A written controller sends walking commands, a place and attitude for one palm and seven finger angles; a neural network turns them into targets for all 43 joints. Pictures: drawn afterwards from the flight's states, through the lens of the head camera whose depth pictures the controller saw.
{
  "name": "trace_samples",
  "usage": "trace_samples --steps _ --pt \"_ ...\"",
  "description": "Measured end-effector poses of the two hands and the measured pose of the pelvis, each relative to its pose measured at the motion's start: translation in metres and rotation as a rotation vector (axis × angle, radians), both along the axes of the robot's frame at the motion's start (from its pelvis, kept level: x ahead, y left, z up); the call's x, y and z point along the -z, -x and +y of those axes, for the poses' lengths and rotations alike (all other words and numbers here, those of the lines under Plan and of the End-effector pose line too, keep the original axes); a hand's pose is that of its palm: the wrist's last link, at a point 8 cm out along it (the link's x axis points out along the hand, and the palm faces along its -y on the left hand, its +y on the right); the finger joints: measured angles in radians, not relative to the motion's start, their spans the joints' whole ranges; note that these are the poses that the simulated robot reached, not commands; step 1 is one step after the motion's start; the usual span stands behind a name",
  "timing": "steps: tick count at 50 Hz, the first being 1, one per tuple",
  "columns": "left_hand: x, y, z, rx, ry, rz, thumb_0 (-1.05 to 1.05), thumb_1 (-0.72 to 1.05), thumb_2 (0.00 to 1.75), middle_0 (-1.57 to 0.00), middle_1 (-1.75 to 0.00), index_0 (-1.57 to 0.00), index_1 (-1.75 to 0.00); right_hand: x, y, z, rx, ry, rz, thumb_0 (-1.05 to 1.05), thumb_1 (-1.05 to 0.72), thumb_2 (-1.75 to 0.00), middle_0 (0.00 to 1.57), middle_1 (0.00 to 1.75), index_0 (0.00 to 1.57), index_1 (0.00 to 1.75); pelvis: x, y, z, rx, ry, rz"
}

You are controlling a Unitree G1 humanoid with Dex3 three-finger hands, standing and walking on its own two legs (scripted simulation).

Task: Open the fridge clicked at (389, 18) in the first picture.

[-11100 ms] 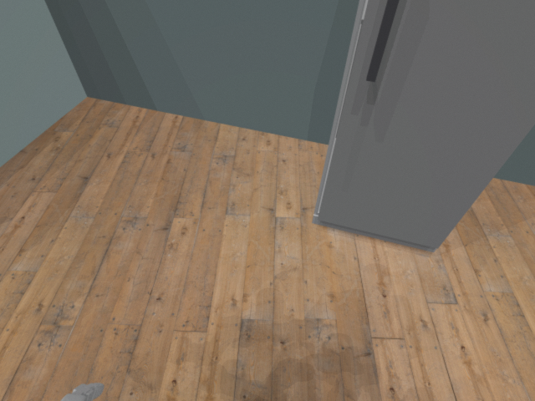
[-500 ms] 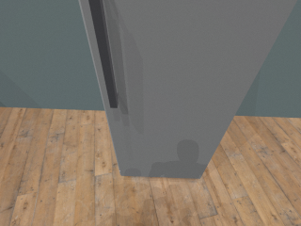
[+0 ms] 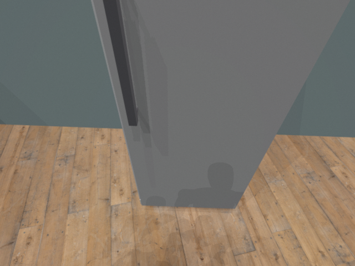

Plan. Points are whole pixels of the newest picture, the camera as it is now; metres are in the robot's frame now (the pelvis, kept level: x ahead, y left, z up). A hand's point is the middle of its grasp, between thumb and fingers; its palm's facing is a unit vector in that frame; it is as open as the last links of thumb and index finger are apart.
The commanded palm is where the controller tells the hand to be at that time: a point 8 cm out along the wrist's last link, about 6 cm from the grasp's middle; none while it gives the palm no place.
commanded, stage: look again from close up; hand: left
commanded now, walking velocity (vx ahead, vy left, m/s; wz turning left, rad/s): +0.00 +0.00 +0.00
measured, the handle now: (124, 58) +0.51 +0.16 +0.22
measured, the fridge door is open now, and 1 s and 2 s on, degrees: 0 0 0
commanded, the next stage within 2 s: raise the hand to about handle height in 0.74 s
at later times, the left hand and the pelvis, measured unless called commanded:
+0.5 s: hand out of the picture +0.07 +0.25 -0.16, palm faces -0.02 -0.95 -0.32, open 7.4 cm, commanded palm none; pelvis +0.00 +0.00 +0.00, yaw +0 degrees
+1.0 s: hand (67, 239) +0.18 +0.26 -0.04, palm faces +0.31 -0.94 -0.15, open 7.5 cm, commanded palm +0.11 +0.30 -0.05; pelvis +0.00 +0.00 -0.01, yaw +1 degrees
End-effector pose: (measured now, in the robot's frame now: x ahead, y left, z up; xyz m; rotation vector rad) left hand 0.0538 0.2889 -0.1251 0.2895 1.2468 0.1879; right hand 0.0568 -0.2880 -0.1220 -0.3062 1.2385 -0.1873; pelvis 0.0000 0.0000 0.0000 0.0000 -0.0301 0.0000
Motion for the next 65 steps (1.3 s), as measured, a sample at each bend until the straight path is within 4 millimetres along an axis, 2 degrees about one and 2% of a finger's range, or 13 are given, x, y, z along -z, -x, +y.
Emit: trace_samples --steps 16,43,45,48,51,53,55,58,62,65 --pt "-0.002 -0.007 0.004 0.005 -0.006 -0.013 0.01 0.91 0.9 -0.2 -0.3 -0.2 -0.3 -0.001 -0.005 0.001 -0.002 0.003 -0.009 0.0 -0.91 -0.9 0.2 0.3 0.2 0.3 0.0 -0.002 0.001 0.0 0.0 0.0" --pt "0.0 -0.008 0.007 0.003 -0.01 -0.004 0.01 0.91 0.9 -0.2 -0.3 -0.2 -0.3 -0.001 -0.01 0.004 -0.001 0.005 -0.007 0.0 -0.91 -0.9 0.2 0.3 0.2 0.3 0.001 -0.006 0.005 0.003 0.003 0.011" --pt "-0.017 -0.03 0.01 -0.104 0.015 -0.21 0.01 0.9 0.9 -0.2 -0.3 -0.2 -0.3 -0.005 -0.016 0.008 0.0 0.015 -0.092 0.0 -0.91 -0.9 0.2 0.3 0.2 0.3 0.003 -0.004 0.006 0.006 0.0 0.006" --pt "-0.069 -0.071 0.014 -0.141 0.017 -0.621 0.02 0.89 0.89 -0.2 -0.31 -0.2 -0.32 -0.011 -0.035 0.02 -0.018 -0.001 -0.275 0.0 -0.91 -0.9 0.2 0.3 0.2 0.3 0.007 -0.001 0.006 -0.007 -0.003 0.014" --pt "-0.111 -0.1 0.013 -0.079 0.041 -0.958 0.01 0.85 0.87 -0.2 -0.33 -0.2 -0.34 -0.014 -0.058 0.033 -0.039 -0.038 -0.432 0.01 -0.91 -0.9 0.2 0.3 0.2 0.3 0.017 0.005 0.004 -0.006 -0.005 0.063" --pt "-0.124 -0.107 0.011 0.0 0.064 -1.117 0.01 0.82 0.86 -0.21 -0.35 -0.21 -0.36 -0.013 -0.074 0.041 -0.06 -0.065 -0.52 0.01 -0.91 -0.9 0.2 0.3 0.2 0.3 0.028 0.01 0.002 0.003 -0.01 0.106" --pt "-0.125 -0.107 0.008 0.093 0.094 -1.218 0.01 0.78 0.85 -0.21 -0.38 -0.21 -0.38 -0.009 -0.09 0.046 -0.09 -0.088 -0.596 0.01 -0.91 -0.9 0.2 0.3 0.2 0.3 0.042 0.014 0.0 0.011 -0.013 0.15" --pt "-0.112 -0.098 0.006 0.186 0.165 -1.241 0.01 0.72 0.82 -0.21 -0.42 -0.21 -0.42 -0.002 -0.11 0.051 -0.142 -0.102 -0.675 0.01 -0.91 -0.9 0.2 0.3 0.2 0.3 0.061 0.018 -0.003 0.012 -0.011 0.187" --pt "-0.096 -0.084 0.011 0.123 0.237 -1.193 0.01 0.63 0.78 -0.22 -0.47 -0.22 -0.48 0.0 -0.126 0.055 -0.179 -0.087 -0.71 0.01 -0.91 -0.9 0.2 0.3 0.2 0.3 0.072 0.018 -0.005 0.005 0.002 0.193" --pt "-0.104 -0.083 0.014 0.094 0.217 -1.198 0.01 0.56 0.75 -0.23 -0.52 -0.23 -0.52 -0.001 -0.13 0.057 -0.2 -0.07 -0.702 0.01 -0.91 -0.9 0.2 0.3 0.2 0.3 0.072 0.016 -0.006 -0.01 0.02 0.184"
